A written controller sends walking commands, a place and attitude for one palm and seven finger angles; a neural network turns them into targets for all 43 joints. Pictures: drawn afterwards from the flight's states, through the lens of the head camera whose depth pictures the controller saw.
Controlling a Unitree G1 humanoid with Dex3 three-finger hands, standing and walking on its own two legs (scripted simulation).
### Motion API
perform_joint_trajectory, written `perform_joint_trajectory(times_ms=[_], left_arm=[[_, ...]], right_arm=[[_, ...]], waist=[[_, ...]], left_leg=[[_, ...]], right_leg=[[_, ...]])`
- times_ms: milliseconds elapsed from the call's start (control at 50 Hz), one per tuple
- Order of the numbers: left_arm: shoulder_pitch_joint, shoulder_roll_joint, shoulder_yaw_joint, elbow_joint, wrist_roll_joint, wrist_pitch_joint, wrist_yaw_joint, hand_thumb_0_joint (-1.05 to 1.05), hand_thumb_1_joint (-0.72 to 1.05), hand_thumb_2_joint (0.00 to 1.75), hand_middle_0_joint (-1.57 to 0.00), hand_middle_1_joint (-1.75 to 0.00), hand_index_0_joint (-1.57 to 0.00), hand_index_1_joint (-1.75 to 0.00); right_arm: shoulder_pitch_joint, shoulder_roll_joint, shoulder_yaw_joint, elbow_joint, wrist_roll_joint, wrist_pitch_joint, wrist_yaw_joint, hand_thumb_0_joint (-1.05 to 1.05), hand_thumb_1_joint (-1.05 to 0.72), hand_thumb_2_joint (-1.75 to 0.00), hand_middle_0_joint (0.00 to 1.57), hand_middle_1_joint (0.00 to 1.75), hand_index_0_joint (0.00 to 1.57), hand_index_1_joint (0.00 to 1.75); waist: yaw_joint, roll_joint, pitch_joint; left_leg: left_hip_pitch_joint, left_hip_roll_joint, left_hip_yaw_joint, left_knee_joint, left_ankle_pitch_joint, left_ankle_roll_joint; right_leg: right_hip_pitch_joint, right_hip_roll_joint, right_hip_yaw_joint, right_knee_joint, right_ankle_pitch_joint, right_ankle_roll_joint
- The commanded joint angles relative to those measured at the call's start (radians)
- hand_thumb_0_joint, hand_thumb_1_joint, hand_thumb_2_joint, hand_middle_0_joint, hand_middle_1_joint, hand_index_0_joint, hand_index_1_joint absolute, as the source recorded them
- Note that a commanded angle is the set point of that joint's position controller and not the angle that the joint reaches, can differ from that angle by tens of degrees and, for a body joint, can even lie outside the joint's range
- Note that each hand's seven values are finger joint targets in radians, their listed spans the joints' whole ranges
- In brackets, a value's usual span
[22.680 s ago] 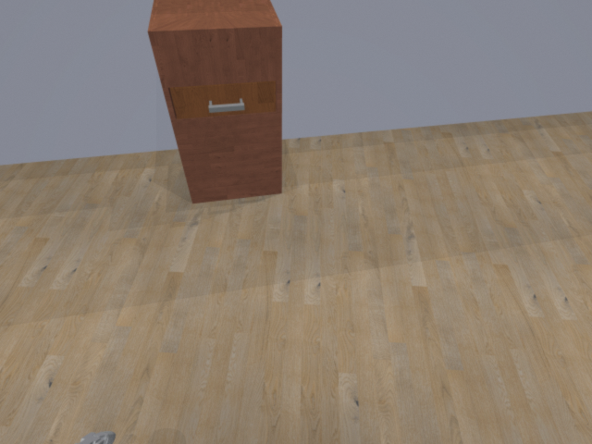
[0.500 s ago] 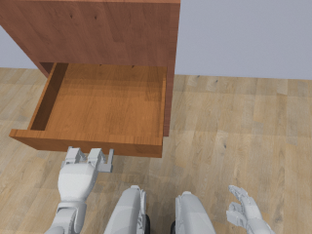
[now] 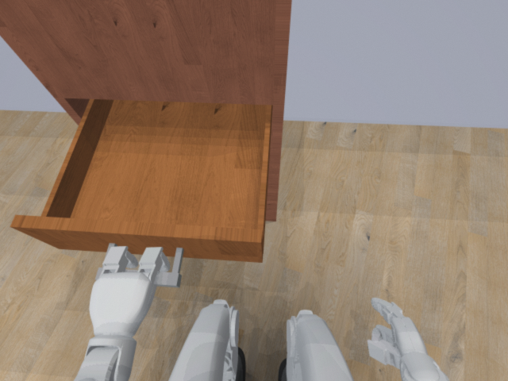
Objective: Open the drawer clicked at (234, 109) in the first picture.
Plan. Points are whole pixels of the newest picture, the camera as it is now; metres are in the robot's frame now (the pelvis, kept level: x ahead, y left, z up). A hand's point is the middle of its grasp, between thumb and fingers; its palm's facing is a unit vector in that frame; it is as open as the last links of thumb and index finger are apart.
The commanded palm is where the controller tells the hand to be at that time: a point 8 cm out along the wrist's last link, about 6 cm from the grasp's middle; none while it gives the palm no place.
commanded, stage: pull the drawer open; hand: left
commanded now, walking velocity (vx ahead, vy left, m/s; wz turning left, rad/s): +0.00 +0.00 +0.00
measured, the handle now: (142, 264) +0.29 +0.21 -0.06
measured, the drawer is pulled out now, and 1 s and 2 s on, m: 0.26 0.26 0.26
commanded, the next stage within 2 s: open the thumb to release the handle in 0.24 s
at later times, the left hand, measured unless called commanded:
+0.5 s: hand (137, 296) +0.24 +0.22 -0.08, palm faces -0.05 -0.06 -1.00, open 5.8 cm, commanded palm +0.22 +0.21 -0.03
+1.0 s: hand (137, 298) +0.24 +0.22 -0.08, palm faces -0.06 -0.07 -1.00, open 13.4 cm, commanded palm +0.23 +0.21 -0.03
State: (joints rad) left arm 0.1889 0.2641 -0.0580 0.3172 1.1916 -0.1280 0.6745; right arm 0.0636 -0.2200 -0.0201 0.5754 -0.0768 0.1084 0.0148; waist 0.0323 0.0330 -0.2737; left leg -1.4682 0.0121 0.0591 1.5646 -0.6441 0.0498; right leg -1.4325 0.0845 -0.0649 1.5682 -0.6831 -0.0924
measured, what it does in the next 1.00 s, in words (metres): stands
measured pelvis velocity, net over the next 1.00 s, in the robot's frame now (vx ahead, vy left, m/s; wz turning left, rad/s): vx -0.02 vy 0.00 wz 0.01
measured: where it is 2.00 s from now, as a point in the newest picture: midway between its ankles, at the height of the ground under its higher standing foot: outside the picture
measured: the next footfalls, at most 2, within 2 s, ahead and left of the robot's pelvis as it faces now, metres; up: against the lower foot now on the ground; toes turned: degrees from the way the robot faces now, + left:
none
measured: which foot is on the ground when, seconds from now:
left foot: down 0.00-1.00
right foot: down 0.00-1.00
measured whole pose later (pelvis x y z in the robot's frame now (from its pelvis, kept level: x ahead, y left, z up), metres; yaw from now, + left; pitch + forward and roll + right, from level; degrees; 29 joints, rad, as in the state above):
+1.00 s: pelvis -0.02 +0.00 +0.00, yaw +1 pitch +30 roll -1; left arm 0.07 0.28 -0.08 0.43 1.18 -0.09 0.68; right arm 0.09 -0.23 -0.05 0.63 -0.06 0.11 -0.01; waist 0.04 0.05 -0.26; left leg -1.48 0.00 0.03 1.57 -0.60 0.05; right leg -1.43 0.08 -0.09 1.56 -0.65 -0.09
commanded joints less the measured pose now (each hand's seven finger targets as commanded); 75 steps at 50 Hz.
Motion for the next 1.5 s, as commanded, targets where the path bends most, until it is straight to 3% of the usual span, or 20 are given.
perform_joint_trajectory(times_ms=[0,300,320,340,420,440,520,640,720,800,880,940,1000,1060,1120,1240,1320,1380,1440,1480], left_arm=[[0.194,0.132,0.09,-0.093,-0.034,0.006,0.034,0.0,0.9,0.9,-0.4,-1.35,-0.4,-1.35],[0.22,0.122,0.079,-0.11,-0.032,0.001,0.032,0.0,0.9,0.9,-0.4,-1.35,-0.4,-1.35],[-0.101,0.176,0.09,-0.107,-0.005,0.005,0.052,0.0,0.9,0.9,-0.4,-1.35,-0.4,-1.35],[-0.104,0.163,0.101,-0.094,0.0,-0.001,0.06,0.0,0.83,0.87,-0.4,-1.34,-0.4,-1.34],[-0.089,0.149,0.092,-0.033,-0.009,0.013,0.063,0.0,0.55,0.75,-0.38,-1.31,-0.38,-1.31],[-0.11,0.136,0.069,-0.05,-0.013,0.02,0.059,0.0,0.48,0.72,-0.37,-1.3,-0.37,-1.3],[-0.077,0.133,0.048,-0.066,-0.03,0.042,0.042,0.0,0.2,0.6,-0.35,-1.27,-0.35,-1.27],[-0.124,0.157,0.058,-0.026,-0.029,0.026,0.035,0.0,-0.22,0.42,-0.32,-1.23,-0.32,-1.23],[-0.135,0.16,0.067,-0.004,-0.027,0.013,0.038,0.0,-0.5,0.3,-0.3,-1.2,-0.3,-1.2],[-0.165,0.16,0.068,-0.004,-0.02,0.011,0.047,0.0,-0.5,0.3,-0.3,-1.2,-0.3,-1.2],[-0.2,0.141,0.043,-0.015,-0.022,0.024,0.051,0.0,-0.5,0.3,-0.3,-1.2,-0.3,-1.2],[-0.164,0.143,0.035,-0.069,-0.033,0.038,0.048,0.0,-0.5,0.3,-0.3,-1.2,-0.3,-1.2],[-0.174,0.146,0.037,-0.05,-0.031,0.046,0.045,0.0,-0.5,0.3,-0.3,-1.2,-0.3,-1.2],[-0.271,0.142,0.021,-0.021,-0.013,0.037,0.052,0.0,-0.5,0.3,-0.3,-1.2,-0.3,-1.2],[-0.291,0.134,0.016,-0.001,-0.001,0.032,0.062,0.0,-0.5,0.3,-0.3,-1.2,-0.3,-1.2],[-0.394,0.148,0.021,0.01,-0.016,0.043,0.07,0.0,-0.5,0.3,-0.3,-1.2,-0.3,-1.2],[-0.374,0.151,0.018,-0.031,-0.029,0.061,0.07,0.0,-0.5,0.3,-0.3,-1.2,-0.3,-1.2],[-0.397,0.151,0.011,-0.058,-0.034,0.063,0.069,0.0,-0.5,0.3,-0.3,-1.2,-0.3,-1.2],[-0.362,0.148,0.006,-0.074,-0.036,0.064,0.067,0.0,-0.5,0.3,-0.3,-1.2,-0.3,-1.2],[-0.378,0.147,0.002,-0.074,-0.04,0.062,0.066,0.0,-0.5,0.3,-0.3,-1.2,-0.3,-1.2]], right_arm=[[-0.021,-0.104,-0.036,-0.125,-0.003,-0.045,-0.008,0.0,-0.9,-0.9,0.2,0.3,0.2,0.3],[-0.02,-0.106,-0.037,-0.131,-0.003,-0.044,-0.006,0.0,-0.9,-0.9,0.2,0.3,0.2,0.3],[-0.014,-0.12,-0.045,-0.086,-0.006,-0.033,-0.014,0.0,-0.9,-0.9,0.2,0.3,0.2,0.3],[0.002,-0.116,-0.049,-0.086,-0.008,-0.04,-0.019,0.0,-0.9,-0.9,0.2,0.3,0.2,0.3],[0.008,-0.12,-0.055,-0.077,-0.004,-0.047,-0.021,0.0,-0.9,-0.9,0.2,0.3,0.2,0.3],[0.008,-0.121,-0.059,-0.079,-0.001,-0.045,-0.02,0.0,-0.9,-0.9,0.2,0.3,0.2,0.3],[0.012,-0.118,-0.055,-0.089,0.007,-0.036,-0.025,0.0,-0.9,-0.9,0.2,0.3,0.2,0.3],[0.006,-0.114,-0.05,-0.073,0.008,-0.038,-0.036,0.0,-0.9,-0.9,0.2,0.3,0.2,0.3],[0.0,-0.112,-0.048,-0.067,0.005,-0.041,-0.032,0.0,-0.9,-0.9,0.2,0.3,0.2,0.3],[0.002,-0.118,-0.055,-0.064,0.002,-0.042,-0.026,0.0,-0.9,-0.9,0.2,0.3,0.2,0.3],[0.001,-0.12,-0.059,-0.066,0.007,-0.04,-0.025,0.0,-0.9,-0.9,0.2,0.3,0.2,0.3],[0.008,-0.116,-0.061,-0.079,0.011,-0.039,-0.026,0.0,-0.9,-0.9,0.2,0.3,0.2,0.3],[0.007,-0.118,-0.056,-0.072,0.011,-0.038,-0.032,0.0,-0.9,-0.9,0.2,0.3,0.2,0.3],[0.003,-0.117,-0.055,-0.056,0.01,-0.041,-0.036,0.0,-0.9,-0.9,0.2,0.3,0.2,0.3],[0.01,-0.119,-0.058,-0.05,0.007,-0.046,-0.033,0.0,-0.9,-0.9,0.2,0.3,0.2,0.3],[0.021,-0.122,-0.063,-0.037,0.01,-0.049,-0.032,0.0,-0.9,-0.9,0.2,0.3,0.2,0.3],[0.023,-0.122,-0.064,-0.049,0.015,-0.043,-0.033,0.0,-0.9,-0.9,0.2,0.3,0.2,0.3],[0.025,-0.121,-0.065,-0.052,0.019,-0.042,-0.039,0.0,-0.9,-0.9,0.2,0.3,0.2,0.3],[0.025,-0.119,-0.063,-0.061,0.019,-0.041,-0.04,0.0,-0.9,-0.9,0.2,0.3,0.2,0.3],[0.026,-0.119,-0.062,-0.06,0.02,-0.041,-0.044,0.0,-0.9,-0.9,0.2,0.3,0.2,0.3]], waist=[[0.045,-0.064,-0.348],[0.048,-0.049,-0.353],[-0.029,-0.07,-0.323],[-0.009,-0.047,-0.333],[0.008,-0.048,-0.371],[0.002,-0.03,-0.374],[0.001,-0.06,-0.397],[-0.009,-0.063,-0.33],[-0.002,-0.048,-0.332],[0.001,-0.016,-0.33],[-0.01,-0.033,-0.332],[-0.001,-0.034,-0.38],[-0.011,-0.037,-0.346],[-0.029,-0.033,-0.308],[-0.017,0.009,-0.339],[-0.032,-0.007,-0.348],[-0.024,0.007,-0.393],[-0.032,0.002,-0.385],[-0.023,0.036,-0.389],[-0.036,0.007,-0.364]], left_leg=[[0.274,-0.041,-0.094,-0.146,0.307,-0.006],[0.298,-0.04,-0.097,-0.156,0.318,-0.006],[0.262,-0.022,-0.098,-0.111,0.287,0.001],[0.249,-0.027,-0.092,-0.106,0.27,0.001],[0.282,-0.032,-0.093,-0.123,0.284,0.001],[0.3,-0.03,-0.092,-0.128,0.284,0.002],[0.309,-0.032,-0.093,-0.143,0.297,0.003],[0.25,-0.031,-0.087,-0.133,0.235,0.003],[0.227,-0.032,-0.081,-0.125,0.22,0.003],[0.259,-0.03,-0.086,-0.137,0.225,0.004],[0.276,-0.027,-0.093,-0.152,0.201,0.005],[0.314,-0.029,-0.092,-0.172,0.234,0.005],[0.314,-0.024,-0.1,-0.177,0.232,0.005],[0.289,-0.022,-0.096,-0.166,0.185,0.007],[0.329,-0.022,-0.104,-0.177,0.203,0.004],[0.339,-0.02,-0.107,-0.184,0.194,0.006],[0.392,-0.02,-0.11,-0.211,0.236,0.004],[0.42,-0.018,-0.112,-0.229,0.225,0.004],[0.464,-0.018,-0.116,-0.255,0.246,0.0],[0.462,-0.015,-0.117,-0.265,0.229,0.002]], right_leg=[[0.31,-0.022,0.165,-0.234,0.477,0.017],[0.286,-0.016,0.15,-0.226,0.459,0.013],[0.206,-0.027,0.15,-0.225,0.433,0.028],[0.222,-0.027,0.143,-0.227,0.392,0.029],[0.231,-0.024,0.13,-0.23,0.377,0.026],[0.229,-0.026,0.126,-0.24,0.375,0.026],[0.281,-0.027,0.138,-0.255,0.406,0.032],[0.273,-0.03,0.156,-0.279,0.327,0.031],[0.276,-0.034,0.17,-0.284,0.299,0.031],[0.239,-0.026,0.145,-0.28,0.271,0.024],[0.22,-0.026,0.131,-0.289,0.225,0.028],[0.27,-0.027,0.13,-0.295,0.268,0.029],[0.243,-0.024,0.118,-0.297,0.26,0.027],[0.202,-0.029,0.115,-0.307,0.188,0.031],[0.178,-0.024,0.093,-0.288,0.19,0.025],[0.181,-0.024,0.087,-0.303,0.185,0.03],[0.226,-0.024,0.082,-0.316,0.224,0.031],[0.23,-0.024,0.081,-0.336,0.21,0.034],[0.235,-0.023,0.07,-0.341,0.222,0.03],[0.239,-0.022,0.07,-0.357,0.207,0.033]])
